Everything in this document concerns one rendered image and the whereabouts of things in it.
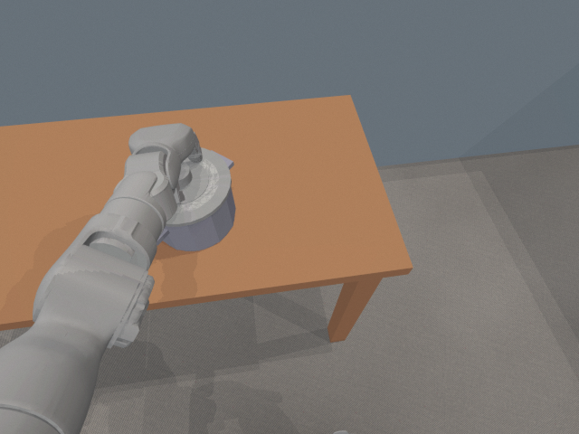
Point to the left robot hand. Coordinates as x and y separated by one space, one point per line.
179 137

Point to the robot left upper arm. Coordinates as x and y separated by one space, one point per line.
48 374

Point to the pot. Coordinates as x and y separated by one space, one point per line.
206 233

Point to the knob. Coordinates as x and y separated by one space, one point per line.
185 176

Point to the lid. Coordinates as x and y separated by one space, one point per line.
207 192

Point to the robot left forearm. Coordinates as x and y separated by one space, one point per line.
133 218

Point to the table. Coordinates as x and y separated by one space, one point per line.
311 208

